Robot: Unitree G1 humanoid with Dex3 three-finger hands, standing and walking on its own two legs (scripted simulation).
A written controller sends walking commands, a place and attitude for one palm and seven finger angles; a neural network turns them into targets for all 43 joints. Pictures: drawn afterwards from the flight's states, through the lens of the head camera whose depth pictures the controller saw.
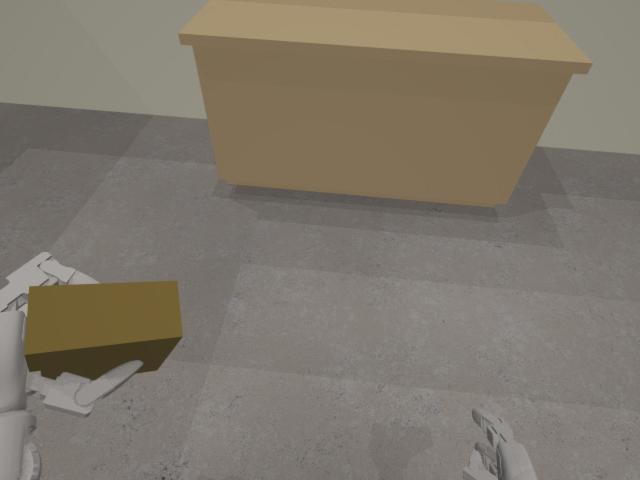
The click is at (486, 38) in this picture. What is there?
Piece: table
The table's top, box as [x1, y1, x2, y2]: [178, 0, 592, 74]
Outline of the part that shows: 178,33 181,44 586,74 592,63 538,4 487,0 210,0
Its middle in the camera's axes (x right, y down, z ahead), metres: +0.23 -0.85 +1.51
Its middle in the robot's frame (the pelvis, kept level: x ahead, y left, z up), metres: +1.70 -0.14 -0.04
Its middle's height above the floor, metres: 0.73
